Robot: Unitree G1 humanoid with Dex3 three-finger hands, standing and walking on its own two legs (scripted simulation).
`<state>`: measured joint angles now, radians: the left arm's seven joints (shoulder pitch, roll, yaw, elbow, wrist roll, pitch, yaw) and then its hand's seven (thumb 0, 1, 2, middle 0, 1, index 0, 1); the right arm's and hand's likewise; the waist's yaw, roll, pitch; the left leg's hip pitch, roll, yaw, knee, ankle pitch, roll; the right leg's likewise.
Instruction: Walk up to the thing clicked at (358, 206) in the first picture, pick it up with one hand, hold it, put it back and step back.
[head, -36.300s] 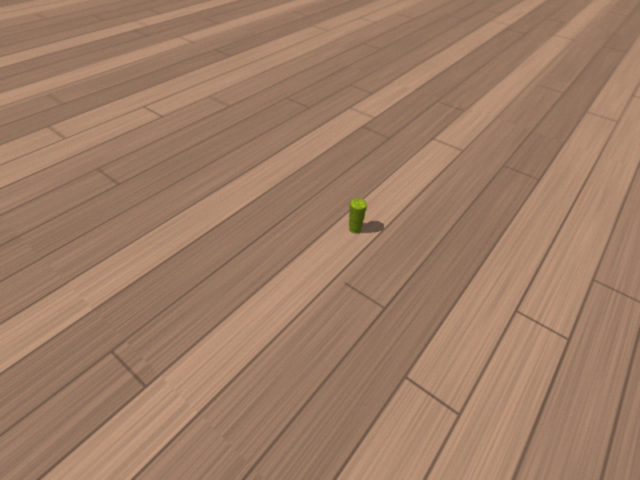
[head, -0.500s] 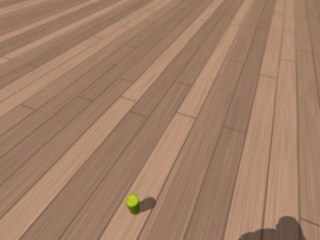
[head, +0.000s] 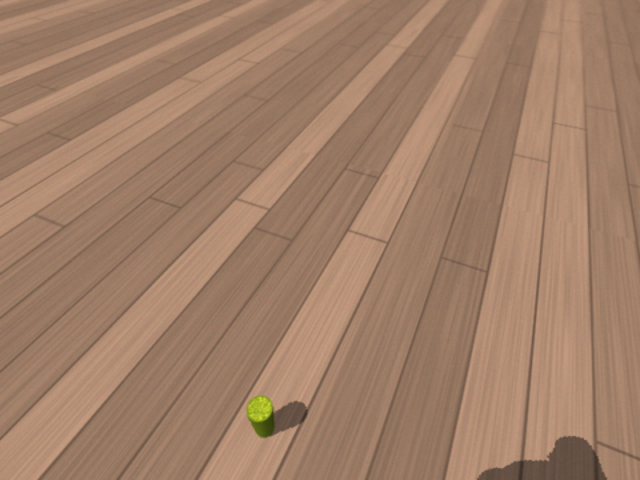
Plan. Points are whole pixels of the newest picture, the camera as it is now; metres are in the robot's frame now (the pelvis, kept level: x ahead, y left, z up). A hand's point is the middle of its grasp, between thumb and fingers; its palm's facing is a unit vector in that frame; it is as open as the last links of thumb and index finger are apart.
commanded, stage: stand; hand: left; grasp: from the side
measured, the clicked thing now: (262, 418) +0.48 +0.18 -0.71
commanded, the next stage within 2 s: step back in 0.02 s
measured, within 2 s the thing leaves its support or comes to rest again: neither
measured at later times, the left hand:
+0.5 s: hand out of the picture +0.07 +0.32 -0.18, palm faces -0.06 -0.94 -0.34, open 7.4 cm
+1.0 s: hand out of the picture -0.02 +0.34 -0.15, palm faces -0.04 -0.92 -0.39, open 7.4 cm
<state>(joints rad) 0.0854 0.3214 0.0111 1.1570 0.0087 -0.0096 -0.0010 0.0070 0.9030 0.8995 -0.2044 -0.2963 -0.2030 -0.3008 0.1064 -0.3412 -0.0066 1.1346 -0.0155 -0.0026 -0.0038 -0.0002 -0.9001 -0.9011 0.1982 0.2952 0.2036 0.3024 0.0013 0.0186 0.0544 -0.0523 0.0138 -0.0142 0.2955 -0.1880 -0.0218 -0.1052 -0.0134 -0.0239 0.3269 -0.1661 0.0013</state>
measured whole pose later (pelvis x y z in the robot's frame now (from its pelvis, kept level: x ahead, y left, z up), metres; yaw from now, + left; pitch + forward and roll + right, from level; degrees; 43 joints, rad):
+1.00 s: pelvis -0.16 +0.09 -0.01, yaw -3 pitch -1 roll +2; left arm 0.10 0.35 0.07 0.80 0.03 0.05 0.01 0.01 0.90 0.90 -0.21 -0.30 -0.20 -0.30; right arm 0.11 -0.38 -0.04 0.88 0.00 0.04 -0.02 0.00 -0.90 -0.90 0.20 0.30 0.21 0.30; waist 0.03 -0.01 0.17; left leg -0.38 -0.10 -0.12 1.08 -0.53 -0.03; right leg -0.33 0.03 0.07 0.56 -0.20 -0.04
